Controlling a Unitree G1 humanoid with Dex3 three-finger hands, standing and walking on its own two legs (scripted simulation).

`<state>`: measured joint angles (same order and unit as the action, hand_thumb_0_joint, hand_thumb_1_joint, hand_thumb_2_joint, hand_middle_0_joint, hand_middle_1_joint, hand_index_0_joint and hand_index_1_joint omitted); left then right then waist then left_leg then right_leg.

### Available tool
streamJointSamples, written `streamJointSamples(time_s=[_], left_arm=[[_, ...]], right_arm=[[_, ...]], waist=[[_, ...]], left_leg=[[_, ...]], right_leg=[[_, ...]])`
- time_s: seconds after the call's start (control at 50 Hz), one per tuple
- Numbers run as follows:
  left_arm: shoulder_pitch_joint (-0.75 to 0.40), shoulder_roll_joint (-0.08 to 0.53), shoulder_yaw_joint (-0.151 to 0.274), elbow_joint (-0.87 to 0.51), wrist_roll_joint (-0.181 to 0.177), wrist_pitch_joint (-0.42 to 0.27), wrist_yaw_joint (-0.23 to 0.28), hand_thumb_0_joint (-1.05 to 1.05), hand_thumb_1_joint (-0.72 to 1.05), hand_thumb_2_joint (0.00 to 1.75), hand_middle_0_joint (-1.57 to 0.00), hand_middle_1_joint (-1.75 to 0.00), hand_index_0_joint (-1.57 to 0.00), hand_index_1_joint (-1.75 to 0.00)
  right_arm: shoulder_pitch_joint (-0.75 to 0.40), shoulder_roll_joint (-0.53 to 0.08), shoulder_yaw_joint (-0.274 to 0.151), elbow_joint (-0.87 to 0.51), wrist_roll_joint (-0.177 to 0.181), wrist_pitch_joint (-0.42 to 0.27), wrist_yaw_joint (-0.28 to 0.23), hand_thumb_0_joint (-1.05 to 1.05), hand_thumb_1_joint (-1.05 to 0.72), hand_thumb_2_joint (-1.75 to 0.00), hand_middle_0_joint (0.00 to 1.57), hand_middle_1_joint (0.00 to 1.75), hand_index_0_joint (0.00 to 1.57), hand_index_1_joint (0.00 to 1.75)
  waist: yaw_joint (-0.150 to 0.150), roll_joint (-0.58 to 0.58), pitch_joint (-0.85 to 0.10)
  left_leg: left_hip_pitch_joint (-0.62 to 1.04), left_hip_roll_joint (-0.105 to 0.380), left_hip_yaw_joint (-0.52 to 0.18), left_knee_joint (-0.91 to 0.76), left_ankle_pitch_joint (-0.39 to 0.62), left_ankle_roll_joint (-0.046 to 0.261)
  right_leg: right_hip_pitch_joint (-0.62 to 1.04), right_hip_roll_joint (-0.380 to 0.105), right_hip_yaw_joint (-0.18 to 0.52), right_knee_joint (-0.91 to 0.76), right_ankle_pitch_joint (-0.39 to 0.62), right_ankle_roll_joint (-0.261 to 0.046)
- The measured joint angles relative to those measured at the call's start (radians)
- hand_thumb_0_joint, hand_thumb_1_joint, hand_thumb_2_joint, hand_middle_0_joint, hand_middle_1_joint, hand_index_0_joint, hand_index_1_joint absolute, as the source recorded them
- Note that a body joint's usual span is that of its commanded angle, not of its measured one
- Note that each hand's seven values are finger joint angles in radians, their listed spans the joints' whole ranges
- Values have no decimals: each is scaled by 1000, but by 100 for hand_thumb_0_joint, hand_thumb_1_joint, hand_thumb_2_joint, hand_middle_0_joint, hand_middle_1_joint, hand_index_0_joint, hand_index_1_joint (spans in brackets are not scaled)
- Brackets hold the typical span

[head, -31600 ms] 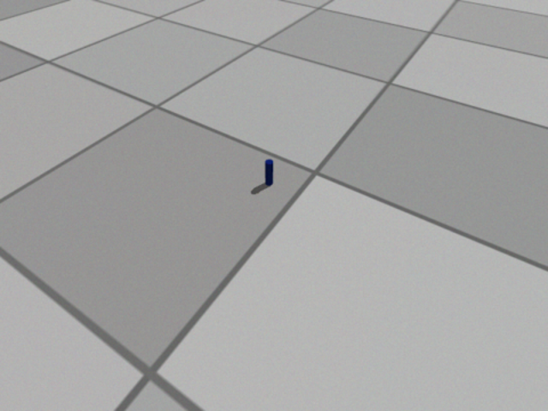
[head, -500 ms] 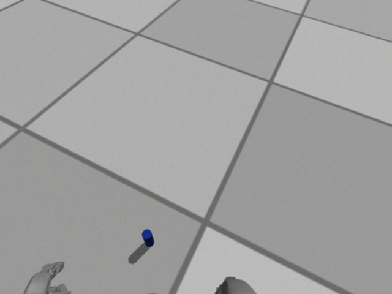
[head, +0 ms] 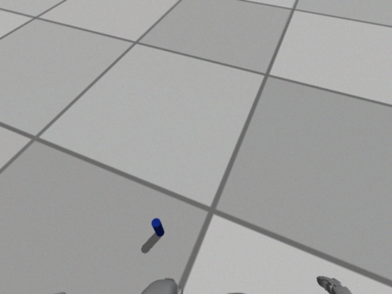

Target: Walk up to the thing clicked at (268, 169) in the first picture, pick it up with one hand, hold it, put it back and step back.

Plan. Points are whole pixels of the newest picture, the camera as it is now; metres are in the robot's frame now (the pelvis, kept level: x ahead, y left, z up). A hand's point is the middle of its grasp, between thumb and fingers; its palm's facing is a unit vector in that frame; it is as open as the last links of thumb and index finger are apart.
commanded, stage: step back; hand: left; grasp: from the side
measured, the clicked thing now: (158, 227) +0.46 +0.19 -0.69
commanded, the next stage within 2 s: none
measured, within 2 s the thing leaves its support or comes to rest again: neither
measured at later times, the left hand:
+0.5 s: hand out of the picture -0.04 +0.29 -0.15, palm faces +0.04 -0.94 -0.35, open 7.4 cm
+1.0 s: hand out of the picture -0.17 +0.24 -0.13, palm faces +0.03 -0.90 -0.43, open 7.4 cm
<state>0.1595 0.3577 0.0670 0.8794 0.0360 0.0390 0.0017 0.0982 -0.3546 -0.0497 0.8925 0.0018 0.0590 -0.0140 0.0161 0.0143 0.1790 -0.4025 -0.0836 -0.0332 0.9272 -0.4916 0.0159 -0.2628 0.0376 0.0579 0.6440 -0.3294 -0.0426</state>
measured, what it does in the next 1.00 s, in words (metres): walks backwards: left foot, then right foot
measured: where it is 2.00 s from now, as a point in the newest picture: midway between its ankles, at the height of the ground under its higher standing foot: outside the picture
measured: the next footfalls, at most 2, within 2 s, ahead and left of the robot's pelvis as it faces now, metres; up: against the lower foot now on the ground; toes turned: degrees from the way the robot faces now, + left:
left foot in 0.24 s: -0.06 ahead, +0.14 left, +0.00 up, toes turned +1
right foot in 0.66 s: -0.18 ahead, -0.14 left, +0.00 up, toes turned +2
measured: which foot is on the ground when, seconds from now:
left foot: up 0.00-0.22, down 0.24-0.70, up 0.72-1.00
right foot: down 0.00-0.28, up 0.30-0.64, down 0.66-1.00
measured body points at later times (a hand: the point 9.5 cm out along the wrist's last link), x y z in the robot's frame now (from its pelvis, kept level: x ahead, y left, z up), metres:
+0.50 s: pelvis -0.13 +0.02 +0.01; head -0.07 +0.05 +0.45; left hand -0.04 +0.34 -0.13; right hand -0.01 -0.29 -0.09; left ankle -0.10 +0.14 -0.73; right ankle -0.17 -0.15 -0.63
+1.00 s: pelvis -0.29 -0.03 +0.00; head -0.23 -0.04 +0.44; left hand -0.17 +0.29 -0.10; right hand -0.21 -0.35 -0.13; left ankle -0.33 +0.09 -0.70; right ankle -0.22 -0.14 -0.73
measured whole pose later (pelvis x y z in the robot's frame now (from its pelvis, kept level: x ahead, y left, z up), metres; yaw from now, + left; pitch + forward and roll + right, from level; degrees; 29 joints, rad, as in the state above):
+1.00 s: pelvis -0.29 -0.03 +0.00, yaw +3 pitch -2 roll +1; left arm 0.13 0.37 0.08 0.74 0.05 0.05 0.02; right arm 0.22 -0.40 -0.04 0.87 -0.01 0.04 -0.04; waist 0.00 0.01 0.17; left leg -0.32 -0.05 -0.06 0.84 -0.50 -0.02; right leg -0.39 -0.02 -0.02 0.65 -0.24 -0.02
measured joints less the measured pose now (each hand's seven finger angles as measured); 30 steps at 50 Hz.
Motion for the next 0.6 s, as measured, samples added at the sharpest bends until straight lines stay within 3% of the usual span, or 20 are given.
streamJointSamples(time_s=[0.04, 0.1, 0.2, 0.24, 0.28, 0.3, 0.34, 0.36, 0.4, 0.46, 0.52, 0.6], left_arm=[[0, -2, 4, -14, -4, 1, 4, 1, 90, 90, -20, -30, -20, -30], [-10, -8, 4, -45, -1, 0, 8, 1, 90, 90, -20, -30, -20, -30], [-40, -8, -3, -105, 3, -1, 12, 1, 90, 90, -20, -30, -20, -30], [-51, 1, -6, -122, -3, 6, 8, 1, 90, 90, -20, -30, -20, -30], [-65, 26, 0, -121, -10, 20, 6, 1, 90, 90, -20, -30, -20, -30], [-60, 32, 5, -113, -13, 28, 7, 1, 90, 90, -20, -30, -20, -30], [-48, 27, 8, -89, -10, 42, 11, 1, 90, 90, -20, -30, -20, -30], [-43, 25, 8, -79, -8, 47, 11, 1, 90, 90, -20, -30, -20, -30], [-23, 29, 12, -76, -15, 46, 7, 1, 90, 90, -20, -30, -20, -30], [6, 40, 23, -81, -18, 36, 1, 1, 90, 90, -20, -30, -20, -30], [24, 53, 33, -77, -14, 34, 3, 1, 90, 90, -20, -30, -20, -30], [39, 62, 34, -65, -13, 33, 1, 1, 90, 90, -20, -30, -20, -30]], right_arm=[[11, -8, 4, -3, 5, -4, 3, 1, -90, -90, 21, 30, 20, 30], [29, -33, 7, -12, 5, -13, -2, 0, -90, -90, 21, 30, 20, 30], [40, -63, 1, -21, 1, -21, -14, 0, -90, -90, 20, 30, 20, 30], [43, -62, -3, -22, -6, -27, -14, 0, -90, -90, 20, 30, 20, 30], [31, -26, -5, -11, -21, -31, -13, 0, -90, -90, 20, 30, 20, 30], [33, -12, -1, -12, -29, -31, -7, 0, -90, -90, 20, 30, 20, 30], [49, -1, 9, -21, -34, -33, 6, 1, -90, -90, 20, 30, 20, 30], [58, 3, 12, -23, -36, -35, 7, 1, -90, -90, 20, 30, 20, 30], [68, 11, 17, -23, -39, -33, 4, 1, -90, -90, 21, 30, 20, 30], [63, 14, 16, -34, -35, -37, -1, 1, -90, -90, 21, 30, 20, 30], [46, 11, 13, -59, -29, -44, -6, 1, -90, -90, 21, 30, 20, 30], [12, -4, 11, -98, -30, -47, -8, 1, -90, -90, 21, 30, 20, 30]], waist=[[8, -17, -10], [13, -18, -22], [-1, -4, 0], [-9, -9, 12], [6, -81, 44], [14, -101, 43], [-9, -81, 22], [-20, -67, 12], [-16, -61, -9], [2, -67, -22], [8, -71, -11], [13, -63, 12]], left_leg=[[-17, -34, -49, 122, -26, -11], [-6, -37, -91, 180, -20, -25], [99, 37, -61, -82, -17, -37], [158, 61, -31, -258, 72, -31], [185, 24, 11, -304, 134, -10], [185, 22, 26, -304, 140, -3], [165, 50, 4, -295, 149, 5], [159, 66, -12, -304, 162, 6], [155, 87, -13, -344, 197, 3], [135, 103, 5, -374, 235, -3], [104, 111, 19, -365, 257, -5], [50, 132, 46, -322, 273, -13]], right_leg=[[-9, -20, 4, -33, 32, 2], [-40, -33, -1, -70, 76, 11], [-97, -41, -37, -52, 109, 31], [-125, -47, -54, -9, 103, 43], [-143, -81, -16, 40, 98, 47], [-155, -67, 15, 69, 44, 37], [-187, 9, 52, 224, -133, 34], [-201, 42, 60, 317, -169, 31], [-220, 82, 88, 463, -170, 24], [-209, 89, 117, 558, -144, 36], [-159, 67, 126, 525, -148, 61], [-79, 13, 83, 335, -170, 74]])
